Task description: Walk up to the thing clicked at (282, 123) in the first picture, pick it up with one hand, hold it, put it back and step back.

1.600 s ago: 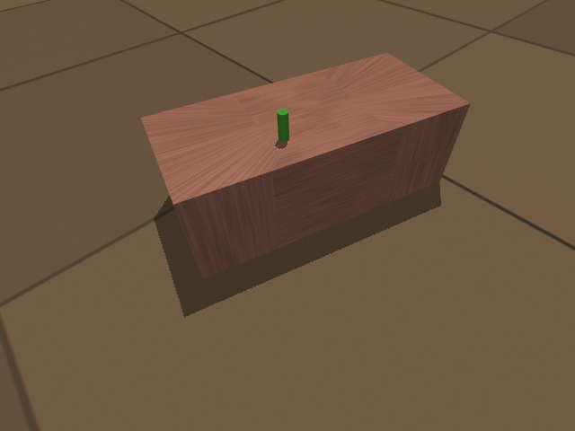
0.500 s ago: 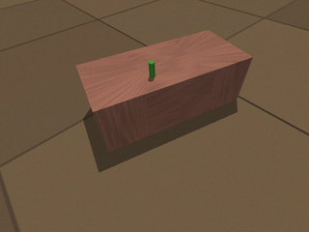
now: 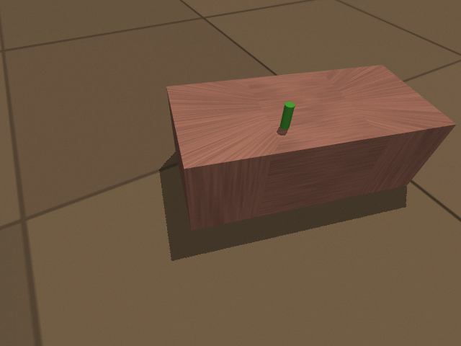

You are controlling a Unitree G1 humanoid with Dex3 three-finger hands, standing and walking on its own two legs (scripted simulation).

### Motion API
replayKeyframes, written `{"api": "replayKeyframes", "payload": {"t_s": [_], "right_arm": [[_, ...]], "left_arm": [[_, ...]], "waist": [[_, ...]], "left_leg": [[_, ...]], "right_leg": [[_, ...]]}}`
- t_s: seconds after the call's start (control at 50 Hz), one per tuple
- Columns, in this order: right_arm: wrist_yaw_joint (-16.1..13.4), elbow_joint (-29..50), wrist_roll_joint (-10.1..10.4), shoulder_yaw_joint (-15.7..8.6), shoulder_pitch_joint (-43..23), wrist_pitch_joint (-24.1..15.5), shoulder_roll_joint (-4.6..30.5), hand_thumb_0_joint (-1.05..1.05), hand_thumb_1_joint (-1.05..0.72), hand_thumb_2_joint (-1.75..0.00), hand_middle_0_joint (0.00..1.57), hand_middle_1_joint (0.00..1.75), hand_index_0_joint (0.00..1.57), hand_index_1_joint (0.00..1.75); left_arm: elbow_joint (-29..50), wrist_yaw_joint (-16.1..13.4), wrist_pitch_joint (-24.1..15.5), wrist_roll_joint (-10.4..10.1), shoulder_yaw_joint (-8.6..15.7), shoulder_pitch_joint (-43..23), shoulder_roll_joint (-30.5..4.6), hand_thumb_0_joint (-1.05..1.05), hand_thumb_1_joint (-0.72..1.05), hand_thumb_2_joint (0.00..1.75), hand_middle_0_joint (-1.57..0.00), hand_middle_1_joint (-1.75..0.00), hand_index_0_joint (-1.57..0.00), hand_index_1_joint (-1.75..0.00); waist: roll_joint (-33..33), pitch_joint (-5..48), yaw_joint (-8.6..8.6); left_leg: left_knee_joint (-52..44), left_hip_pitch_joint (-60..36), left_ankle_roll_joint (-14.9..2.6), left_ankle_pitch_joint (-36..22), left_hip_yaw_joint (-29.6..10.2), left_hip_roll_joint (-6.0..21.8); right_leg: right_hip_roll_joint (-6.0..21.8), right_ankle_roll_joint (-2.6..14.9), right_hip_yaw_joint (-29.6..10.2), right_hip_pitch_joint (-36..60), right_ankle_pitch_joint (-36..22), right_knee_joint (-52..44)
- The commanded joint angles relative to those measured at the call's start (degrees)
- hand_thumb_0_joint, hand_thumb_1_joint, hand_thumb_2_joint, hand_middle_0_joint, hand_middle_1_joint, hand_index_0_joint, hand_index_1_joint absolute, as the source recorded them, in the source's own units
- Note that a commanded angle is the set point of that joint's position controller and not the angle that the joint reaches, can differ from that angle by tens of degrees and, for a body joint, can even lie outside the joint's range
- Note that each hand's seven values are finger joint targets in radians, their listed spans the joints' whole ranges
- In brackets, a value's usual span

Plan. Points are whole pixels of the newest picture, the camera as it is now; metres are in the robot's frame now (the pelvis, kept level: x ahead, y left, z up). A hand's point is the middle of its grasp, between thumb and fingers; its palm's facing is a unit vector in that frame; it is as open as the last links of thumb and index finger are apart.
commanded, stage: walk up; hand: right
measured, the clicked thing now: (287, 116) +1.04 -0.22 -0.25
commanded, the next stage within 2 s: none
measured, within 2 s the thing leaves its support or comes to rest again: neither
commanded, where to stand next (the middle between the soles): +0.54 -0.11 m, yaw +11 degrees
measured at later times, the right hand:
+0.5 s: hand (386, 259) +0.34 -0.34 -0.13, palm faces -0.16 +0.91 -0.38, open 7.4 cm
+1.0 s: hand (378, 200) +0.49 -0.36 -0.10, palm faces -0.17 +0.88 -0.45, open 7.4 cm
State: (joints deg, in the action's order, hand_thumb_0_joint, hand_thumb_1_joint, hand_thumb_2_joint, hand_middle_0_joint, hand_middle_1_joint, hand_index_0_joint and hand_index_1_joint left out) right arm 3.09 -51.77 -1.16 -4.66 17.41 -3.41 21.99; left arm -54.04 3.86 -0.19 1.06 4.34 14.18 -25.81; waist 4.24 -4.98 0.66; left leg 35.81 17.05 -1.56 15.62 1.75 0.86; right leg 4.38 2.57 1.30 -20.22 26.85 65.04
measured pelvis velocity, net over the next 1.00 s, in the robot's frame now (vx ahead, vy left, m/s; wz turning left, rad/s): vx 0.39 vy -0.09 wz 0.16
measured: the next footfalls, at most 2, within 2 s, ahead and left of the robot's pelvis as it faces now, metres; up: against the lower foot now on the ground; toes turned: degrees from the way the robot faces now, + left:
right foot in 0.30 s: +0.27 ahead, -0.18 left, +0.00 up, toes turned -1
left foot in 0.70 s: +0.43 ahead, +0.05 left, +0.00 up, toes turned +12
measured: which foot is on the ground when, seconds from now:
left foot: down 0.00-0.32, up 0.34-0.68, down 0.70-1.00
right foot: up 0.00-0.28, down 0.30-0.72, up 0.74-1.00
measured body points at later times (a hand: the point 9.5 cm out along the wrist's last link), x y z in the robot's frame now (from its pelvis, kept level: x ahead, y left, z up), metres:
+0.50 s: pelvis +0.22 -0.07 +0.01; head +0.24 -0.09 +0.46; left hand +0.22 +0.24 -0.09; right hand +0.35 -0.38 -0.10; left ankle +0.20 +0.07 -0.65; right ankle +0.23 -0.18 -0.72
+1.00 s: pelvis +0.39 -0.09 +0.01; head +0.40 -0.06 +0.45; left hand +0.41 +0.24 -0.12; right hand +0.50 -0.41 -0.07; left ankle +0.39 +0.04 -0.72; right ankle +0.50 -0.26 -0.68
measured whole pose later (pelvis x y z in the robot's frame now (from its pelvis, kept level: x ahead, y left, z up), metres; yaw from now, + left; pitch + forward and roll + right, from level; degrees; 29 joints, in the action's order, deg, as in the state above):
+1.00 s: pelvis +0.39 -0.09 +0.01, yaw +9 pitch -3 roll +0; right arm 0.8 -45.9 -0.7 -2.3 20.1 -5.8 22.7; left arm -45.8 4.4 0.0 0.7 4.6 17.9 -25.7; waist 4.7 -5.1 0.2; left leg 32.0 13.0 -0.5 15.6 2.5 2.1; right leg 7.5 0.5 -1.5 -28.4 18.2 52.1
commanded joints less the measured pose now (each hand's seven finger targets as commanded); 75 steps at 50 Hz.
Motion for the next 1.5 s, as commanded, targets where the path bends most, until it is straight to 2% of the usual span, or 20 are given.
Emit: {"api": "replayKeyframes", "payload": {"t_s": [0.0, 0.16, 0.26, 0.28, 0.3, 0.34, 0.44, 0.58, 0.66, 0.68, 0.7, 0.74, 0.84, 1.06, 1.1, 1.12, 1.16, 1.22, 1.44, 1.48], "right_arm": [[-1.8, 5.3, 1.0, -3.7, 1.4, -2.6, 16.8, 0.00, -0.90, -0.90, 0.20, 0.30, 0.20, 0.30], [-2.2, 7.4, 0.7, -3.9, 4.5, -3.8, 17.7, 0.00, -0.90, -0.90, 0.20, 0.30, 0.20, 0.30], [-3.1, 9.1, 0.5, -2.8, 2.3, -3.1, 15.2, 0.00, -0.90, -0.90, 0.20, 0.30, 0.20, 0.30], [-3.2, 9.1, 0.6, -1.6, 5.3, -2.9, 11.8, 0.00, -0.90, -0.90, 0.20, 0.30, 0.20, 0.30], [-3.2, 10.4, 1.3, -0.2, 6.7, -3.0, 8.0, 0.00, -0.90, -0.90, 0.20, 0.30, 0.20, 0.30], [-4.6, 9.2, 0.8, -1.6, 4.5, -2.6, 14.4, 0.00, -0.90, -0.90, 0.20, 0.30, 0.20, 0.30], [-2.4, 6.4, 1.5, -1.4, 5.6, -1.6, 11.3, 0.00, -0.90, -0.90, 0.20, 0.30, 0.20, 0.30], [-1.4, 10.4, 1.1, -1.5, -3.4, -1.8, 9.8, 0.00, -0.90, -0.90, 0.20, 0.30, 0.20, 0.30], [-2.6, 6.9, 0.6, -3.2, 7.4, -2.7, 11.9, 0.00, -0.90, -0.90, 0.20, 0.30, 0.20, 0.30], [-3.3, 6.4, -0.4, -4.5, 12.0, -3.0, 15.6, 0.00, -0.90, -0.90, 0.20, 0.30, 0.20, 0.30], [-4.1, 7.6, -0.9, -5.6, 13.4, -3.1, 20.5, 0.00, -0.90, -0.90, 0.20, 0.30, 0.20, 0.30], [-4.4, 9.4, 1.7, -6.2, 8.4, -2.8, 21.6, 0.00, -0.90, -0.90, 0.20, 0.30, 0.20, 0.30], [-4.3, 9.7, 1.5, -3.0, 2.8, -3.8, 16.1, 0.00, -0.90, -0.90, 0.20, 0.30, 0.20, 0.30], [-3.4, 10.0, 1.1, -1.2, -2.2, -0.8, 14.6, 0.00, -0.90, -0.90, 0.20, 0.30, 0.20, 0.30], [-3.6, 9.8, 1.6, 1.3, 2.4, 0.1, 6.8, 0.00, -0.90, -0.90, 0.20, 0.30, 0.20, 0.30], [-4.0, 8.6, 1.4, 1.8, 4.9, 1.0, 6.8, 0.00, -0.90, -0.90, 0.20, 0.30, 0.20, 0.30], [-4.8, 6.4, 1.2, -0.4, 2.5, 1.3, 13.3, 0.00, -0.90, -0.90, 0.20, 0.30, 0.20, 0.30], [-4.3, 3.0, 1.9, -0.2, 3.3, 1.9, 12.7, 0.00, -0.90, -0.90, 0.20, 0.30, 0.20, 0.30], [-2.7, -0.1, -0.2, -1.3, 0.5, 2.8, 12.0, 0.00, -0.90, -0.90, 0.20, 0.30, 0.20, 0.30], [-3.1, 0.2, -1.4, -2.2, -0.6, 2.1, 15.9, 0.00, -0.90, -0.90, 0.20, 0.30, 0.20, 0.30]], "left_arm": [[4.1, 0.1, -1.2, -0.3, 3.3, 4.0, -10.7, 0.00, 0.90, 0.90, -0.20, -0.30, -0.20, -0.30], [9.4, 1.8, -1.8, 0.6, 4.0, -4.8, -8.9, 0.00, 0.90, 0.90, -0.20, -0.30, -0.20, -0.30], [6.8, 0.8, -3.4, 0.5, 5.2, 6.3, -9.2, 0.00, 0.90, 0.90, -0.20, -0.30, -0.20, -0.30], [5.8, 0.1, -4.1, 0.9, 6.3, 11.6, -11.9, 0.00, 0.90, 0.90, -0.20, -0.30, -0.20, -0.30], [6.2, -0.5, -4.7, 1.4, 7.2, 15.4, -15.9, 0.00, 0.90, 0.90, -0.20, -0.30, -0.20, -0.30], [8.3, -0.8, -4.3, -0.3, 6.5, 8.4, -17.7, 0.00, 0.90, 0.90, -0.20, -0.30, -0.20, -0.30], [9.3, -1.5, -4.9, -0.8, 3.7, 4.5, -10.3, 0.00, 0.90, 0.90, -0.20, -0.30, -0.20, -0.30], [12.9, -1.5, -4.4, 0.3, 3.6, 8.2, -11.1, 0.00, 0.90, 0.90, -0.20, -0.30, -0.20, -0.30], [14.7, -1.4, -3.1, -0.2, 2.5, 7.3, -9.8, 0.00, 0.90, 0.90, -0.20, -0.30, -0.20, -0.30], [15.2, -1.5, -3.0, -0.6, 1.5, 9.6, -6.5, 0.00, 0.90, 0.90, -0.20, -0.30, -0.20, -0.30], [15.6, -1.2, -2.7, -0.5, 1.1, 11.8, -3.4, 0.00, 0.90, 0.90, -0.20, -0.30, -0.20, -0.30], [14.1, -1.9, -1.1, 0.1, 3.2, 9.5, -13.0, 0.00, 0.90, 0.90, -0.20, -0.30, -0.20, -0.30], [10.7, -1.0, -0.5, -0.2, 3.3, 11.9, -9.6, 0.00, 0.90, 0.90, -0.20, -0.30, -0.20, -0.30], [6.7, -2.4, -2.8, -0.3, 2.9, 9.5, -7.3, 0.00, 0.90, 0.90, -0.20, -0.30, -0.20, -0.30], [6.3, -3.3, -4.0, 0.6, 4.2, 10.6, -13.1, 0.00, 0.90, 0.90, -0.20, -0.30, -0.20, -0.30], [8.5, -3.5, -4.1, 0.6, 3.6, 7.3, -13.8, 0.00, 0.90, 0.90, -0.20, -0.30, -0.20, -0.30], [8.7, -3.8, -3.5, 0.0, 3.5, 1.9, -14.9, 0.00, 0.90, 0.90, -0.20, -0.30, -0.20, -0.30], [8.0, -4.2, -3.6, 0.1, 2.4, -0.4, -12.9, 0.00, 0.90, 0.90, -0.20, -0.30, -0.20, -0.30], [7.3, -5.1, -2.4, -0.7, 1.2, -5.7, -12.2, 0.00, 0.90, 0.90, -0.20, -0.30, -0.20, -0.30], [7.1, -5.1, -1.9, -1.3, -0.4, -5.0, -7.5, 0.00, 0.90, 0.90, -0.20, -0.30, -0.20, -0.30]], "waist": [[-10.4, 0.5, -1.90], [-11.1, -2.7, 0.58], [-5.7, 6.0, -6.60], [3.9, 9.0, -8.69], [15.6, 9.8, -8.96], [10.4, 4.9, -5.89], [6.2, -1.8, -1.72], [3.8, 2.3, -4.93], [-5.6, 9.2, 1.48], [-13.5, 11.8, 3.87], [-21.4, 13.1, 3.09], [-10.6, 8.7, 2.76], [-9.4, -0.5, -1.80], [-11.4, 5.2, -3.78], [9.9, 7.6, -4.06], [7.3, 6.7, -2.25], [6.6, 4.5, -1.95], [9.4, 5.6, -1.12], [3.0, 7.4, 0.62], [-11.0, 7.4, 0.37]], "left_leg": [[-22.6, -1.6, -9.12, 11.5, -19.2, 12.1], [-21.4, -1.3, -10.04, 8.2, -14.8, 12.0], [0.3, 1.3, -6.02, -16.4, -8.1, 8.5], [16.9, 6.5, -4.30, -15.8, -4.0, 4.0], [30.9, 18.2, -1.36, 3.8, -2.0, -3.0], [38.8, 23.8, -1.00, 13.6, -5.1, -0.6], [27.8, 12.8, -0.70, 1.8, -4.5, 1.9], [4.1, 8.9, 0.71, -1.8, 1.7, 1.8], [-6.5, -14.8, -2.26, -9.3, 4.4, -2.3], [-8.7, -23.0, -5.37, -3.0, -6.0, 4.2], [-11.0, -30.2, -10.56, 1.4, -31.9, 19.3], [-19.7, -19.6, -16.99, 14.1, -43.7, 26.1], [-17.5, -0.1, -10.28, -10.4, -14.1, 14.9], [-1.0, 7.4, -6.62, -11.0, -4.2, 8.2], [18.9, 14.6, -1.26, 9.9, 1.6, -0.6], [20.9, 14.3, 0.24, 16.3, -4.4, -1.5], [24.0, 13.3, 0.29, 17.5, -5.4, 1.8], [19.9, 10.7, 0.22, 14.4, -5.0, 1.9], [-1.4, -4.4, -0.79, 2.1, 0.0, -0.8], [-13.0, -6.4, -4.64, -0.9, -18.2, 9.9]], "right_leg": [[3.6, -0.80, -2.8, -7.2, -7.9, -5.8], [2.8, -1.67, -1.3, -6.9, -15.6, -24.3], [-2.0, 0.02, 2.6, 14.9, -14.4, -33.1], [-0.4, 1.37, -0.8, 23.5, -9.2, -37.3], [12.9, 5.13, -22.2, 29.1, -4.7, -43.3], [22.3, 12.69, -37.7, 21.8, -5.4, -51.1], [8.4, 7.47, -6.2, 6.9, -29.5, -47.1], [10.3, 10.12, -1.5, 12.8, -36.6, -41.5], [6.0, 6.26, 3.0, 5.4, -34.4, -22.7], [2.7, 3.73, 4.3, -3.9, -25.1, -9.4], [-4.1, 1.44, 3.5, -18.4, 5.0, 0.2], [0.2, 1.17, -5.2, -18.4, 4.3, 7.8], [2.5, -0.86, -4.9, -8.8, -5.5, 0.4], [-2.9, -1.86, 2.9, 12.2, -20.2, -33.2], [9.6, 1.63, -14.4, 16.9, -22.3, -42.1], [17.8, 5.16, -27.2, 12.0, -17.4, -46.5], [18.6, 11.63, -26.8, 7.8, -15.2, -45.8], [12.3, 8.00, -14.5, 7.1, -18.5, -42.1], [12.3, 6.34, -8.7, -1.2, -21.8, -33.3], [4.7, 0.45, -2.2, -7.2, -14.1, -21.1]]}}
